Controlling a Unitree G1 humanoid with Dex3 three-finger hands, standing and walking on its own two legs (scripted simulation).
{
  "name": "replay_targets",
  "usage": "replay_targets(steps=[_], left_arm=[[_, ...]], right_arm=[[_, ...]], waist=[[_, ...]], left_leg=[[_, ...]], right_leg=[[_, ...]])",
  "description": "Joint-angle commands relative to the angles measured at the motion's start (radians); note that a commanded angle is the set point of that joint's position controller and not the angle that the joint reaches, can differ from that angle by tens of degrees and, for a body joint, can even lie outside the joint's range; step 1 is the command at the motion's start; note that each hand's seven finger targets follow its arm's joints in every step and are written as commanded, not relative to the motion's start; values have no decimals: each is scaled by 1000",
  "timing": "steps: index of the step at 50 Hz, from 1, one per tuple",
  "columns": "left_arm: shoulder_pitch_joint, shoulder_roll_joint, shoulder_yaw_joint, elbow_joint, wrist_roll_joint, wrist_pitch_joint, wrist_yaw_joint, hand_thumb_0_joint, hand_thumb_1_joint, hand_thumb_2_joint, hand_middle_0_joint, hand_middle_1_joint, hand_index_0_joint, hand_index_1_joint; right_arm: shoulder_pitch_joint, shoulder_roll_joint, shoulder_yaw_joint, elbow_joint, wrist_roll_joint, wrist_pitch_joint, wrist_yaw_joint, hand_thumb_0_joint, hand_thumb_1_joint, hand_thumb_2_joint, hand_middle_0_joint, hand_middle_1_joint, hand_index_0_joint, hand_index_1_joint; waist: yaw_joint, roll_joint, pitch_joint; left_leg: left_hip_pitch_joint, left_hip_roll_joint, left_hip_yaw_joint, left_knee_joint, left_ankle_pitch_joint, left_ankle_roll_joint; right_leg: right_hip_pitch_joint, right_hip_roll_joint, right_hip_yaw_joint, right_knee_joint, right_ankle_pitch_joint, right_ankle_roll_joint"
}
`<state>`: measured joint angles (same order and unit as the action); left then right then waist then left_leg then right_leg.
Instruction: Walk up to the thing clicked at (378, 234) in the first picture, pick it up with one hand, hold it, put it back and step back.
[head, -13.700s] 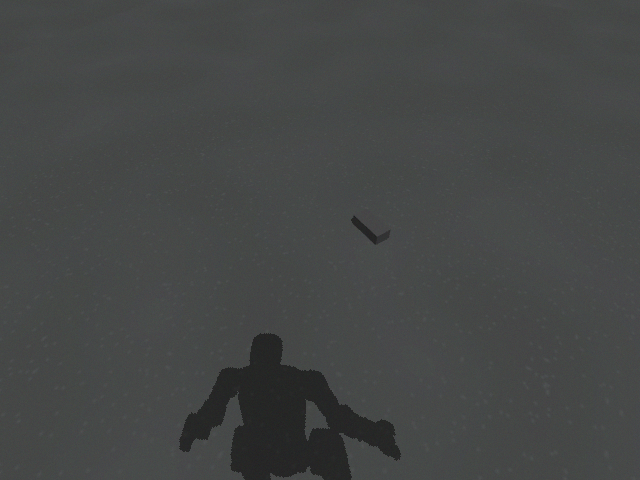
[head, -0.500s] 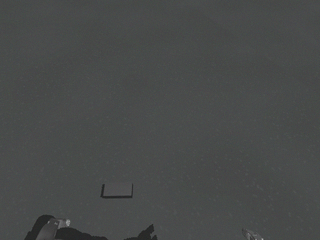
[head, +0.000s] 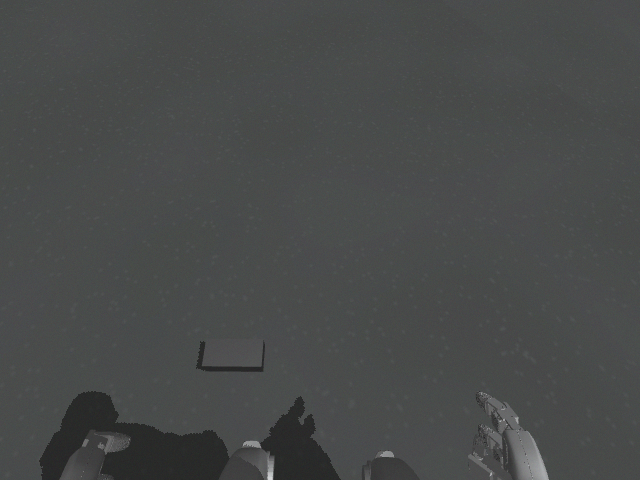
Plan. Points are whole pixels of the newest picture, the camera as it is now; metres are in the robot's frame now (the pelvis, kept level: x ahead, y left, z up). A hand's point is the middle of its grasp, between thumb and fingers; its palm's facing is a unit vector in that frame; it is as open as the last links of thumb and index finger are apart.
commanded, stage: rise first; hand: left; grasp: from above
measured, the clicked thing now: (234, 355) +0.47 +0.23 -0.66
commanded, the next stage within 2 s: none
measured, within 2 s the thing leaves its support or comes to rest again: neither
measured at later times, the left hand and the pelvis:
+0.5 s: hand out of the picture +0.14 +0.27 -0.21, palm faces -0.31 -0.75 -0.58, open 14.4 cm; pelvis -0.03 +0.00 -0.07, yaw +0 degrees
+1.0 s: hand (179, 404) +0.29 +0.29 -0.40, palm faces -0.49 -0.23 -0.84, open 14.1 cm; pelvis -0.09 -0.01 -0.27, yaw -4 degrees
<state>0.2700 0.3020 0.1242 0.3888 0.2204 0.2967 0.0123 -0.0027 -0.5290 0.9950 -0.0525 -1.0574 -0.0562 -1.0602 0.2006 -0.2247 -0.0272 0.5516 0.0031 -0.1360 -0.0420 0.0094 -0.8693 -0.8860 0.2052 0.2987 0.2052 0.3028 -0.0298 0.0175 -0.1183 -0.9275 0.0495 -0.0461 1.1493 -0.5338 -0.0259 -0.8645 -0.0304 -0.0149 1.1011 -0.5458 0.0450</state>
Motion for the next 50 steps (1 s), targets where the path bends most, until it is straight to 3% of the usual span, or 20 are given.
replay_targets(steps=[1,7,13,15,18,21,22,23,26,27,28,32,35,42,43,46,50], left_arm=[[61,179,71,-178,21,-14,21,0,-552,969,-58,-1067,-59,-1065],[97,176,60,-203,34,-16,26,0,-578,974,-71,-1056,-67,-1058],[112,168,49,-220,52,-29,27,0,-598,991,-74,-1035,-61,-1046],[43,190,49,-234,68,-46,31,0,-607,999,-73,-1026,-56,-1041],[-54,204,39,-151,106,-90,37,0,-611,1014,-77,-1020,-55,-1041],[-153,233,47,-26,163,-161,44,0,-604,1020,-69,-1002,-45,-1026],[-211,241,31,-51,185,-192,46,0,-610,1024,-75,-1005,-52,-1028],[-217,224,19,18,209,-211,50,0,-611,1032,-76,-995,-49,-1022],[-316,291,40,12,287,-280,76,0,-603,1025,-93,-1006,-69,-1030],[-312,281,30,51,317,-292,82,0,-590,1010,-119,-990,-95,-1015],[-351,313,52,90,337,-305,91,0,-593,1013,-110,-1004,-88,-1026],[-459,364,67,178,424,-353,110,0,-596,1035,-83,-1039,-65,-1059],[-559,397,70,242,488,-383,123,0,-611,1057,-80,-1043,-58,-1068],[-852,525,93,363,638,-468,142,0,-575,1061,-56,-1060,-45,-1074],[-909,540,87,371,659,-479,146,0,-563,1061,-48,-1064,-39,-1076],[-986,576,90,423,713,-510,158,0,-550,1049,-43,-1062,-38,-1069],[-1094,616,84,476,770,-536,183,0,-566,1064,-46,-1038,-35,-1050]], right_arm=[[14,-144,-62,-142,-1,-58,-19,0,-878,-894,201,300,200,300],[8,-144,-60,-144,-2,-65,-22,0,-901,-899,201,300,200,300],[-9,-147,-59,-155,0,-74,-18,0,-900,-899,201,300,200,300],[-17,-150,-59,-158,0,-80,-19,0,-898,-899,201,300,200,300],[-23,-156,-56,-135,1,-94,-15,0,-911,-902,201,300,200,300],[-26,-167,-67,-88,-1,-111,-5,0,-880,-894,201,300,200,300],[-54,-170,-66,-109,-1,-122,-1,0,-894,-898,201,300,200,300],[-28,-175,-72,-70,-1,-123,5,0,-888,-896,201,300,200,300],[-61,-189,-77,-70,1,-138,14,0,-901,-901,201,300,200,300],[-58,-192,-80,-55,1,-137,16,0,-914,-904,201,300,200,300],[-59,-202,-82,-41,1,-137,20,0,-913,-904,201,300,200,300],[-41,-216,-96,9,-3,-122,42,0,-897,-901,201,300,200,300],[-27,-223,-104,40,-11,-102,60,0,-898,-902,200,300,200,300],[16,-235,-112,79,-30,-46,90,0,-869,-895,199,300,200,300],[23,-238,-113,82,-31,-38,93,0,-863,-893,200,300,200,300],[39,-247,-112,100,-39,-17,97,0,-862,-893,200,300,200,300],[62,-247,-108,110,-50,19,103,0,-871,-896,200,300,200,300]], waist=[[0,43,-280],[-1,56,-297],[3,80,-282],[-9,78,-279],[-28,50,-238],[-25,49,-236],[-23,70,-254],[-31,63,-265],[-10,87,-394],[-6,91,-422],[-9,83,-432],[16,94,-547],[19,84,-584],[11,12,-665],[-2,15,-676],[-2,65,-680],[-32,57,-682]], left_leg=[[184,-31,37,-104,368,30],[152,-28,26,-67,387,27],[100,-23,-4,-61,275,20],[67,-25,1,-34,241,24],[-37,-29,7,27,145,33],[-131,-33,2,90,32,32],[-155,-36,5,112,17,32],[-173,-35,2,131,1,30],[-205,-37,7,215,50,25],[-217,-40,15,250,80,25],[-250,-40,7,275,89,25],[-304,-39,8,406,214,31],[-384,-39,22,497,233,34],[-603,-40,43,668,88,49],[-610,-39,39,684,75,49],[-623,-39,34,714,36,46],[-692,-43,34,766,-14,52]], right_leg=[[99,37,-29,-100,342,-52],[52,42,-37,-48,336,-57],[-40,45,-44,6,232,-62],[-73,46,-39,20,215,-61],[-163,42,-29,66,142,-61],[-281,39,-18,139,43,-64],[-309,37,-13,165,34,-65],[-339,36,-10,191,24,-66],[-395,38,-9,287,63,-69],[-412,39,-8,314,89,-71],[-446,40,-13,348,93,-72],[-549,42,-20,465,177,-74],[-586,44,-24,527,199,-69],[-646,50,-30,622,97,-60],[-673,52,-37,638,82,-61],[-752,53,-56,691,34,-65],[-787,60,-67,724,-17,-63]])
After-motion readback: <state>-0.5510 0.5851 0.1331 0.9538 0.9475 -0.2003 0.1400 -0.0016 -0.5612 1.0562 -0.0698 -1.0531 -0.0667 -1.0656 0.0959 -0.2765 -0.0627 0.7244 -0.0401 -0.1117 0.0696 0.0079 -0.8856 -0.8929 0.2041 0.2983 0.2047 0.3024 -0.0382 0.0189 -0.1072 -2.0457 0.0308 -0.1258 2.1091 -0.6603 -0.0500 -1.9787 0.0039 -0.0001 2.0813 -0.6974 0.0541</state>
